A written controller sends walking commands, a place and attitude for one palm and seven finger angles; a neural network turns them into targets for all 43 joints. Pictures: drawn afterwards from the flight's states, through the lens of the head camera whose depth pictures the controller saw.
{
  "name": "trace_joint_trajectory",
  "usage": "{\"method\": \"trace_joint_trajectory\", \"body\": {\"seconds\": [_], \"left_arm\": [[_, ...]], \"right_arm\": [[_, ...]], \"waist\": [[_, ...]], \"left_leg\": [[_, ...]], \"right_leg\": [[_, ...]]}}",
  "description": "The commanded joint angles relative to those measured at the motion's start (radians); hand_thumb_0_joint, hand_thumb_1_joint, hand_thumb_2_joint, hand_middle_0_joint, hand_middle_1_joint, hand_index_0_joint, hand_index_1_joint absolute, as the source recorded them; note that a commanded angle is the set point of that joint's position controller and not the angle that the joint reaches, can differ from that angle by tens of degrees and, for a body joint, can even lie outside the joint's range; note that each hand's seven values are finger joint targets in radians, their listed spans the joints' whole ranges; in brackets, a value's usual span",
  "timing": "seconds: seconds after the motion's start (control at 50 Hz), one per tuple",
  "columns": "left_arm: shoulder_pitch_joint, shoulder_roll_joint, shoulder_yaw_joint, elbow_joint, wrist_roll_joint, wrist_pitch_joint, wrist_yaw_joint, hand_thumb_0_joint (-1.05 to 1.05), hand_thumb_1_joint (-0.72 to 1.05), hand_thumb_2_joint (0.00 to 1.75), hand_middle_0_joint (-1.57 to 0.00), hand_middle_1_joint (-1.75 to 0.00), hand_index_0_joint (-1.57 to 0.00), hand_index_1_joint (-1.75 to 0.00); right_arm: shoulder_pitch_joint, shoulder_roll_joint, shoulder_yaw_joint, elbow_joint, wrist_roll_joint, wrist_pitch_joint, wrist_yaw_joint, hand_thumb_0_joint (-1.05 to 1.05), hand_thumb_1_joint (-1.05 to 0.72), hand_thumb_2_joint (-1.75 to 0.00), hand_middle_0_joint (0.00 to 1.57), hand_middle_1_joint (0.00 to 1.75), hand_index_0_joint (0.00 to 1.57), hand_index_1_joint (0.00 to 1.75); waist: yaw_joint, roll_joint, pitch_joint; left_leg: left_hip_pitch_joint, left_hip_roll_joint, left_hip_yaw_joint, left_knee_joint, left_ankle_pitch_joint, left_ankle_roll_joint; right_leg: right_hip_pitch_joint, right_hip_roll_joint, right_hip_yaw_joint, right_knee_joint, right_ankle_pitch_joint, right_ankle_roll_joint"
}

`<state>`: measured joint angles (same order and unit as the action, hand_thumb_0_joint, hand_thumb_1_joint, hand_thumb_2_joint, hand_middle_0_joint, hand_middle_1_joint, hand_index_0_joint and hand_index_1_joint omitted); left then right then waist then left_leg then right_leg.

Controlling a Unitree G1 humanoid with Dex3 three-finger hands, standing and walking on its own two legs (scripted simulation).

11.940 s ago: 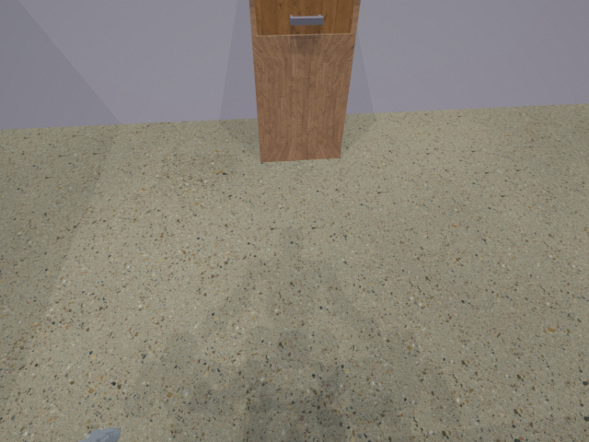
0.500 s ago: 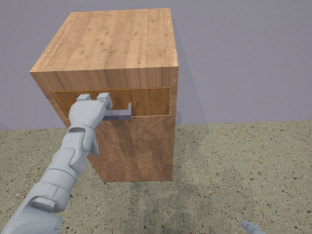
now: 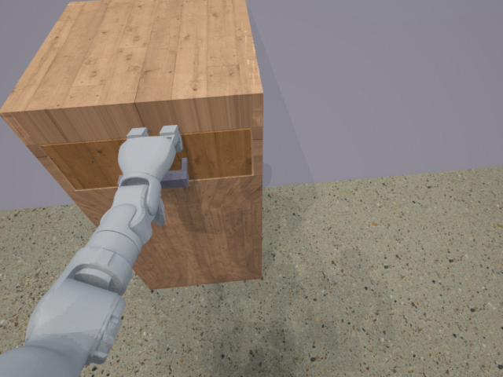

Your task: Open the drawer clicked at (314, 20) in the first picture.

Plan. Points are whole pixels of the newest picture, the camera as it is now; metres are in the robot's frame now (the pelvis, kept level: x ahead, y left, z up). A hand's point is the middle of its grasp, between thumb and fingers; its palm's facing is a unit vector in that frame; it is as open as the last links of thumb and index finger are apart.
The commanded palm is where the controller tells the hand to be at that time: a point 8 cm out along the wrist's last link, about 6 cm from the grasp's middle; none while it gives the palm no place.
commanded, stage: move the hooked fingers above the handle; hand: left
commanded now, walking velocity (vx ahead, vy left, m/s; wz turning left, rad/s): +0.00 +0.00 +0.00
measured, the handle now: (155, 172) +0.51 +0.19 -0.01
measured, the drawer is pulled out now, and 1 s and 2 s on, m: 0.00 0.00 0.00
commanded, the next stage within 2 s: lower the fingers behind the handle in 0.70 s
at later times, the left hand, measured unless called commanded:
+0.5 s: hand (149, 176) +0.46 +0.18 +0.04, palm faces -0.02 -0.04 -1.00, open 13.8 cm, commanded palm +0.43 +0.18 +0.11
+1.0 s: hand (154, 181) +0.46 +0.18 +0.03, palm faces -0.03 -0.04 -1.00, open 13.9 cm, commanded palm +0.43 +0.18 +0.10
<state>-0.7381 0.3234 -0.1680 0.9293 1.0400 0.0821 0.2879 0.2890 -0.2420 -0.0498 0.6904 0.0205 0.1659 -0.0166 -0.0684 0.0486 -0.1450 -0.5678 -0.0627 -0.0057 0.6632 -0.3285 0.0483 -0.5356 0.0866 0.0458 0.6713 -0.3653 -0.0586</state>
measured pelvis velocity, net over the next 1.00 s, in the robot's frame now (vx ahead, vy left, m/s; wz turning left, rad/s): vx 0.01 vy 0.01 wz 0.00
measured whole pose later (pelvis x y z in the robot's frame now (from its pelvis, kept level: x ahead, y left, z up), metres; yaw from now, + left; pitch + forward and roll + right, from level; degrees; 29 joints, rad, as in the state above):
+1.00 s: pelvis +0.01 +0.01 +0.00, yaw +0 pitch +15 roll +0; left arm -0.73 0.31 -0.18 0.96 1.05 0.09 0.31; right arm 0.31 -0.24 -0.06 0.69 0.02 0.17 0.00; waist -0.07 0.05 -0.16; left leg -0.60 -0.07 0.00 0.69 -0.35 0.06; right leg -0.56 0.08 0.05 0.68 -0.38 -0.04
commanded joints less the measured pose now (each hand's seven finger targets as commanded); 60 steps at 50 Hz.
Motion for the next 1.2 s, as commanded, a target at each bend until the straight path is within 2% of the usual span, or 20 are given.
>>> {"method": "trace_joint_trajectory", "body": {"seconds": [0.0,0.06,0.1,0.12,0.2,0.26,0.34,0.4,0.44,0.48,0.5,0.62,0.68,0.8,0.86,0.92,0.98,1.06,1.12,1.18], "left_arm": [[-0.466,0.256,0.107,-0.098,0.012,0.044,0.069,0.00,-0.50,0.30,-0.30,-1.20,-0.30,-1.20],[-0.476,0.310,0.142,-0.112,0.011,0.040,0.059,0.00,-0.50,0.30,-0.30,-1.20,-0.30,-1.20],[-0.454,0.269,0.112,-0.136,0.009,0.024,0.047,0.00,-0.50,0.30,-0.30,-1.20,-0.30,-1.20],[-0.440,0.290,0.132,-0.133,0.012,0.016,0.044,0.00,-0.50,0.30,-0.30,-1.20,-0.30,-1.20],[-0.404,0.266,0.118,-0.131,0.006,0.005,0.043,0.00,-0.50,0.30,-0.30,-1.20,-0.30,-1.20],[-0.439,0.244,0.100,-0.200,0.003,-0.017,0.049,0.00,-0.50,0.30,-0.30,-1.20,-0.30,-1.20],[-0.465,0.219,0.083,-0.214,0.002,-0.022,0.058,0.00,-0.50,0.30,-0.30,-1.20,-0.30,-1.20],[-0.465,0.221,0.085,-0.194,0.004,-0.008,0.069,0.00,-0.50,0.30,-0.30,-1.20,-0.30,-1.20],[-0.514,0.184,0.053,-0.201,0.001,0.000,0.069,0.00,-0.50,0.30,-0.30,-1.20,-0.30,-1.20],[-0.484,0.224,0.086,-0.176,0.008,0.012,0.070,0.00,-0.50,0.30,-0.30,-1.20,-0.30,-1.20],[-0.474,0.185,0.058,-0.172,0.002,0.020,0.065,0.00,-0.50,0.30,-0.30,-1.20,-0.30,-1.20],[-0.479,0.185,0.051,-0.124,0.002,0.040,0.040,0.00,-0.50,0.30,-0.30,-1.20,-0.30,-1.20],[-0.479,0.206,0.071,-0.177,0.006,0.013,0.033,0.00,-0.50,0.30,-0.30,-1.20,-0.30,-1.20],[-0.454,0.172,0.052,-0.171,0.008,0.009,0.048,0.00,-0.50,0.30,-0.30,-1.20,-0.30,-1.20],[-0.461,0.160,0.050,-0.202,0.010,0.003,0.059,0.00,-0.50,0.30,-0.30,-1.20,-0.30,-1.20],[-0.437,0.134,0.034,-0.173,0.013,0.010,0.072,0.00,-0.50,0.30,-0.30,-1.20,-0.30,-1.20],[-0.450,0.175,0.071,-0.163,0.019,0.010,0.091,0.00,-0.50,0.30,-0.30,-1.20,-0.30,-1.20],[-0.463,0.153,0.059,-0.154,0.023,0.011,0.116,0.00,-0.50,0.30,-0.30,-1.20,-0.30,-1.20],[-0.454,0.185,0.079,-0.092,0.026,0.033,0.125,0.00,-0.50,0.30,-0.30,-1.20,-0.30,-1.20],[-0.468,0.177,0.075,-0.114,0.025,0.028,0.126,0.00,-0.50,0.30,-0.30,-1.20,-0.30,-1.20]], "right_arm": [[0.048,-0.138,-0.038,-0.096,0.001,-0.023,-0.008,0.00,-0.90,-0.90,0.20,0.30,0.20,0.30],[0.065,-0.143,-0.040,-0.103,-0.001,-0.026,-0.011,0.00,-0.90,-0.90,0.20,0.30,0.20,0.30],[0.069,-0.138,-0.045,-0.110,-0.002,-0.028,-0.011,0.00,-0.90,-0.90,0.20,0.30,0.20,0.30],[0.076,-0.140,-0.047,-0.104,0.000,-0.027,-0.011,0.00,-0.90,-0.90,0.20,0.30,0.20,0.30],[0.076,-0.142,-0.047,-0.105,0.004,-0.026,-0.008,0.00,-0.90,-0.90,0.20,0.30,0.20,0.30],[0.078,-0.139,-0.055,-0.106,0.001,-0.032,-0.005,0.00,-0.90,-0.90,0.20,0.30,0.20,0.30],[0.074,-0.137,-0.058,-0.093,0.001,-0.035,-0.001,0.00,-0.90,-0.90,0.20,0.30,0.20,0.30],[0.066,-0.138,-0.056,-0.086,0.003,-0.035,0.000,0.00,-0.90,-0.90,0.20,0.30,0.20,0.30],[0.061,-0.135,-0.056,-0.086,0.002,-0.036,0.002,0.00,-0.90,-0.90,0.20,0.30,0.20,0.30],[0.060,-0.139,-0.052,-0.087,0.000,-0.031,0.001,0.00,-0.90,-0.90,0.20,0.30,0.20,0.30],[0.056,-0.135,-0.051,-0.093,0.000,-0.030,0.002,0.00,-0.90,-0.90,0.20,0.30,0.20,0.30],[0.048,-0.137,-0.042,-0.107,0.003,-0.021,-0.005,0.00,-0.90,-0.90,0.20,0.30,0.20,0.30],[0.053,-0.136,-0.045,-0.113,-0.003,-0.020,-0.007,0.00,-0.90,-0.90,0.20,0.30,0.20,0.30],[0.054,-0.134,-0.046,-0.108,-0.002,-0.014,0.000,0.00,-0.90,-0.90,0.20,0.30,0.20,0.30],[0.061,-0.133,-0.053,-0.104,-0.006,-0.015,0.006,0.00,-0.90,-0.90,0.20,0.30,0.20,0.30],[0.057,-0.131,-0.053,-0.097,-0.005,-0.011,0.009,0.00,-0.90,-0.90,0.20,0.30,0.20,0.30],[0.061,-0.133,-0.056,-0.088,-0.007,-0.013,0.006,0.00,-0.90,-0.90,0.20,0.30,0.20,0.30],[0.065,-0.132,-0.055,-0.086,-0.011,-0.018,0.007,0.00,-0.90,-0.90,0.20,0.30,0.20,0.30],[0.064,-0.136,-0.050,-0.078,-0.008,-0.019,0.002,0.00,-0.90,-0.90,0.20,0.30,0.20,0.30],[0.072,-0.132,-0.054,-0.084,-0.010,-0.026,0.001,0.00,-0.90,-0.90,0.20,0.30,0.20,0.30]], "waist": [[-0.009,-0.083,-0.325],[0.000,-0.069,-0.403],[-0.001,-0.041,-0.417],[0.000,-0.058,-0.406],[-0.003,-0.059,-0.341],[-0.006,-0.028,-0.377],[-0.023,-0.026,-0.364],[-0.021,-0.025,-0.342],[-0.036,-0.021,-0.342],[-0.020,-0.026,-0.361],[-0.019,-0.022,-0.359],[-0.023,-0.069,-0.326],[-0.012,-0.023,-0.391],[-0.017,-0.037,-0.341],[-0.013,-0.012,-0.390],[-0.018,-0.033,-0.358],[-0.015,-0.038,-0.372],[-0.020,-0.028,-0.384],[-0.028,-0.062,-0.345],[-0.024,-0.035,-0.403]], "left_leg": [[0.142,0.017,0.020,-0.018,0.330,0.006],[0.147,0.016,0.026,-0.012,0.360,0.009],[0.171,0.017,0.030,-0.012,0.382,0.008],[0.173,0.021,0.028,-0.011,0.397,0.009],[0.171,0.023,0.025,-0.024,0.374,0.009],[0.222,0.025,0.019,-0.019,0.411,0.010],[0.254,0.029,0.009,-0.013,0.429,0.007],[0.262,0.032,0.003,-0.018,0.407,0.004],[0.271,0.032,0.003,-0.014,0.408,0.004],[0.272,0.031,0.001,-0.014,0.422,0.003],[0.271,0.029,0.005,-0.013,0.425,0.003],[0.237,0.030,0.006,-0.016,0.386,0.005],[0.284,0.035,0.004,-0.002,0.461,0.003],[0.272,0.040,-0.005,0.000,0.470,-0.004],[0.299,0.042,-0.009,0.012,0.512,-0.007],[0.280,0.044,-0.011,0.013,0.477,-0.009],[0.258,0.040,-0.008,0.017,0.447,-0.006],[0.247,0.041,-0.009,0.024,0.449,-0.007],[0.187,0.035,0.003,0.023,0.376,0.000],[0.197,0.032,0.008,0.034,0.382,0.002]], "right_leg": [[0.153,-0.044,0.010,-0.070,0.421,0.021],[0.216,-0.048,0.021,-0.062,0.486,0.025],[0.218,-0.048,0.020,-0.064,0.511,0.026],[0.215,-0.045,0.018,-0.063,0.518,0.024],[0.177,-0.039,0.010,-0.079,0.461,0.022],[0.169,-0.036,0.007,-0.078,0.461,0.018],[0.131,-0.032,-0.001,-0.078,0.437,0.016],[0.101,-0.029,-0.009,-0.079,0.396,0.014],[0.088,-0.030,-0.013,-0.079,0.388,0.014],[0.103,-0.029,-0.011,-0.071,0.403,0.014],[0.103,-0.030,-0.015,-0.072,0.407,0.014],[0.101,-0.034,-0.015,-0.076,0.386,0.017],[0.112,-0.035,-0.011,-0.060,0.436,0.015],[0.073,-0.028,-0.023,-0.057,0.411,0.012],[0.074,-0.028,-0.021,-0.045,0.430,0.011],[0.049,-0.024,-0.026,-0.045,0.396,0.010],[0.060,-0.026,-0.018,-0.042,0.395,0.010],[0.048,-0.025,-0.022,-0.029,0.392,0.009],[0.050,-0.027,-0.013,-0.038,0.372,0.014],[0.069,-0.029,-0.007,-0.029,0.393,0.014]]}}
